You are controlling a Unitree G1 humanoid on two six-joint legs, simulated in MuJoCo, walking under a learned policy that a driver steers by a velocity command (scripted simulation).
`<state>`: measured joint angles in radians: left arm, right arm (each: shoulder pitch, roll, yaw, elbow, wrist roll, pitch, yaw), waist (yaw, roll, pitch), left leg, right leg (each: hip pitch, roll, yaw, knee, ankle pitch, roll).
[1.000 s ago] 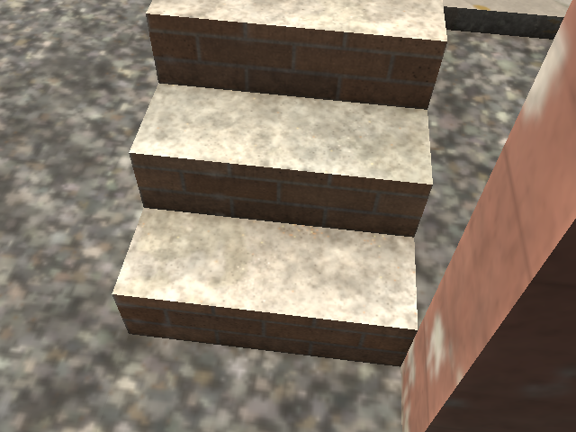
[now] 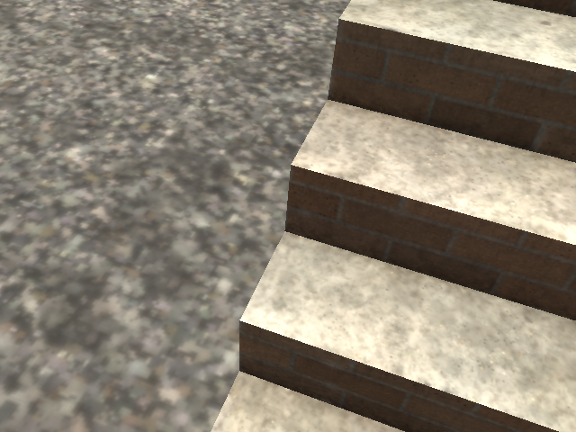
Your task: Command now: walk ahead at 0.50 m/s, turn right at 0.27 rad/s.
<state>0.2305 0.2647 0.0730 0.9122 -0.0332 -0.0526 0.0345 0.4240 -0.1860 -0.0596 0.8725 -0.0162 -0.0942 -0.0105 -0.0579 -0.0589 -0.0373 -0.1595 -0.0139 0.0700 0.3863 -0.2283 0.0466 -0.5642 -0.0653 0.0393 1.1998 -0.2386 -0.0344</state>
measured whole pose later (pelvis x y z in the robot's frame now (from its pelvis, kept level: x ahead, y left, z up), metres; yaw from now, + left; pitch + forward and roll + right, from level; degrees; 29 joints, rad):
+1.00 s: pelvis +0.35 -0.05 +0.17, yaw -33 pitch +3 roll +3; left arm 0.07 0.20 0.00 0.42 0.01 0.10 0.09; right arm 0.17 -0.19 0.02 0.61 0.04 0.02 -0.06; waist -0.01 0.00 -0.01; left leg -0.51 -0.07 -0.04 0.96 -0.41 -0.11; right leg -0.38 0.19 0.28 0.61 -0.24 -0.07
